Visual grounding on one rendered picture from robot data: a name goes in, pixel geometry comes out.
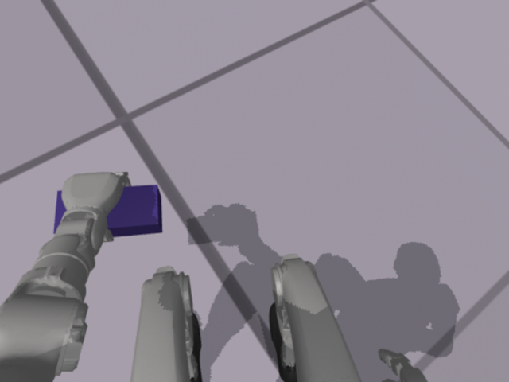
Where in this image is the left robot hand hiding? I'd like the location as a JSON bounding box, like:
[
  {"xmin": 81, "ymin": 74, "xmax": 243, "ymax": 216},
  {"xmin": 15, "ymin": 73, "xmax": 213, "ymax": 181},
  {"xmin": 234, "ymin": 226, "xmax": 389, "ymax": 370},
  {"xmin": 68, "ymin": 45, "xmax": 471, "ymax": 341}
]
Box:
[{"xmin": 61, "ymin": 172, "xmax": 131, "ymax": 242}]

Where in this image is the left robot arm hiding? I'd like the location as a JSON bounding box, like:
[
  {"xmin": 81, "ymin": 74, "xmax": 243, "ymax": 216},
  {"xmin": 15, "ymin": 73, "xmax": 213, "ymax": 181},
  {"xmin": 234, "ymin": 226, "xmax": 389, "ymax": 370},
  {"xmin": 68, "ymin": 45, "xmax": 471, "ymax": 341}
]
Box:
[{"xmin": 0, "ymin": 206, "xmax": 107, "ymax": 382}]

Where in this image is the right robot foot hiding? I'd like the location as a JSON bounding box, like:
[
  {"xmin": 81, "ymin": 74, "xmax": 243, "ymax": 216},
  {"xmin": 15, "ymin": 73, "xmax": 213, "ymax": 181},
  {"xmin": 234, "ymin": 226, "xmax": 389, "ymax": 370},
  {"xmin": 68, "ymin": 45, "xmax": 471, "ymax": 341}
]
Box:
[{"xmin": 269, "ymin": 302, "xmax": 297, "ymax": 382}]

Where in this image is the carton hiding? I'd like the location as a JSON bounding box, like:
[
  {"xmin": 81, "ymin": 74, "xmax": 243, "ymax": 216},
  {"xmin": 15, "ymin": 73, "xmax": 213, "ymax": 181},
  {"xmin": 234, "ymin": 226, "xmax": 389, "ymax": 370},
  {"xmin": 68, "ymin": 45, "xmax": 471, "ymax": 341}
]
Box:
[{"xmin": 53, "ymin": 185, "xmax": 162, "ymax": 237}]

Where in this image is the right robot hand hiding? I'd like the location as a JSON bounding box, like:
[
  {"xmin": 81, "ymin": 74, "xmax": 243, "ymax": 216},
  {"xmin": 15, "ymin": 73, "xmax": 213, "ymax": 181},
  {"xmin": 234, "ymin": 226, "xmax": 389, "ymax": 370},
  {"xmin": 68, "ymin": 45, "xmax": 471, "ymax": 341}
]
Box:
[{"xmin": 379, "ymin": 349, "xmax": 428, "ymax": 382}]

